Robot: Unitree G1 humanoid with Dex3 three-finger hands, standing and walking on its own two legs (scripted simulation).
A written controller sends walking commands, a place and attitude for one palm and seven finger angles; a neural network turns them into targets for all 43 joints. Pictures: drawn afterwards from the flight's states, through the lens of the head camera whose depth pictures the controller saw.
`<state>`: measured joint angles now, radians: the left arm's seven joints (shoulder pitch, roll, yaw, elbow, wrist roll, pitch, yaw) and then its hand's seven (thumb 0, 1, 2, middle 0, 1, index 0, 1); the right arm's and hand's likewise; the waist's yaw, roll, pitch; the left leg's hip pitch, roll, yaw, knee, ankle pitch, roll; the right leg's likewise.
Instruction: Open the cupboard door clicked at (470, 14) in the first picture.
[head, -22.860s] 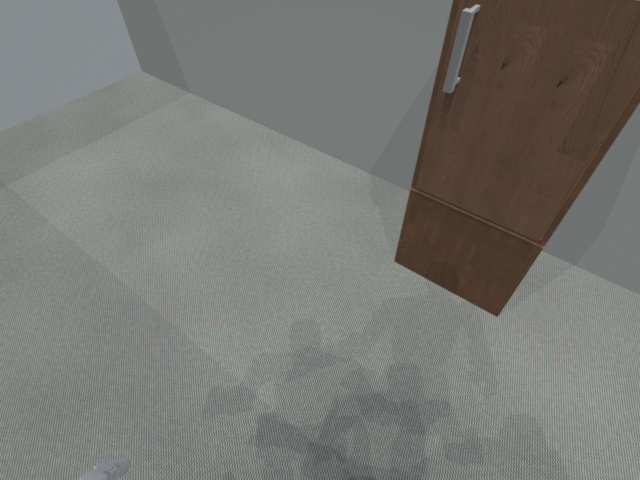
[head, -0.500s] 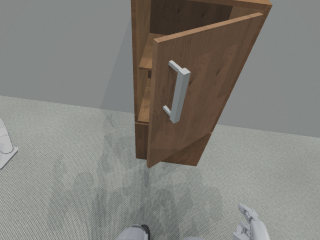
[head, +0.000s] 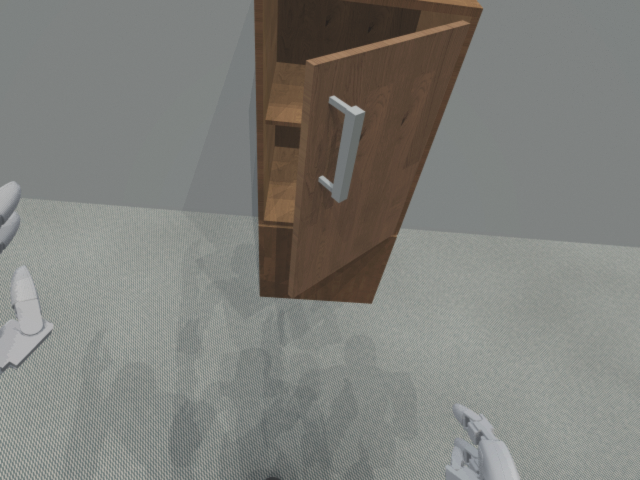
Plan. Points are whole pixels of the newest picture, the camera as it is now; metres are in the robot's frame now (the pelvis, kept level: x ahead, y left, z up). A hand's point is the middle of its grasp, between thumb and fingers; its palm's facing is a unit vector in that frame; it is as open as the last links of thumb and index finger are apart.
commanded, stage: stop stepping back and stand still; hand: left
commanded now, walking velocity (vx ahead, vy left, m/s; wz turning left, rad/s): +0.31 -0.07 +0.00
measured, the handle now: (338, 151) +0.60 +0.00 +0.09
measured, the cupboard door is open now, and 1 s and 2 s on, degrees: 41 41 41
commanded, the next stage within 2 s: let the arm hang, fingers relaxed in 0.52 s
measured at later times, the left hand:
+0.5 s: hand out of the picture +0.14 +0.30 +0.17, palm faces +0.43 -0.76 -0.49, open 7.4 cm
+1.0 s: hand out of the picture -0.06 +0.22 -0.19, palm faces +0.18 -0.97 -0.18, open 6.8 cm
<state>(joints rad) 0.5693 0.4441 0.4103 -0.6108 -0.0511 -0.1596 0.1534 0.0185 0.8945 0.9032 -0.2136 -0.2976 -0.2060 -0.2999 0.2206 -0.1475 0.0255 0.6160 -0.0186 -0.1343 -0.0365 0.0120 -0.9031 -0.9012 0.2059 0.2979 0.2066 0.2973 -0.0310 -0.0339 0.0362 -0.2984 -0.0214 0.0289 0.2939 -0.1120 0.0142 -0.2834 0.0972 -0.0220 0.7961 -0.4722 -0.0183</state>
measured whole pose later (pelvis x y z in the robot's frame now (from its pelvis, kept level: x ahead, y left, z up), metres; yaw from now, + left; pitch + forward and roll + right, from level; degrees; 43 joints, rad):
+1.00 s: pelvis -0.07 +0.03 -0.01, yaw +6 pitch -2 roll -1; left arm 0.27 0.17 0.05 0.97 0.01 0.03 0.03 -0.03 1.02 0.90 -0.21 -0.30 -0.20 -0.30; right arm 0.25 -0.16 0.00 0.99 -0.03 0.05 -0.03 0.01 -0.92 -0.90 0.20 0.30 0.20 0.30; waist 0.01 -0.02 0.08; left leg -0.25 0.04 0.02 0.56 -0.28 0.00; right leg -0.21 0.02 -0.18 0.48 -0.25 -0.07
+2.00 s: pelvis -0.06 +0.08 -0.01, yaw +3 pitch -1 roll +0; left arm 0.31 0.09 0.02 1.17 0.01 -0.01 0.04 0.00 0.91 0.90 -0.20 -0.30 -0.20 -0.30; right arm 0.31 -0.12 0.01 1.16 -0.02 0.00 -0.04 0.00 -0.91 -0.90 0.20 0.30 0.20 0.30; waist -0.01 0.03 0.04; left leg -0.16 -0.03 0.10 0.41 -0.23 0.06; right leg -0.18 -0.04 -0.10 0.43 -0.22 0.00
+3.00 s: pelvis -0.06 +0.05 -0.01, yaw -13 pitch +0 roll +1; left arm 0.19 0.18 0.09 0.96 0.02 0.02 0.03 0.00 0.91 0.90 -0.20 -0.30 -0.20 -0.30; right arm 0.09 -0.22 -0.07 0.95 -0.01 0.07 -0.03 0.01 -0.91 -0.90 0.20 0.30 0.20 0.30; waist 0.02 0.03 0.14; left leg -0.46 0.03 0.02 1.08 -0.44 -0.05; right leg -0.29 0.05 0.03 0.54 -0.26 -0.07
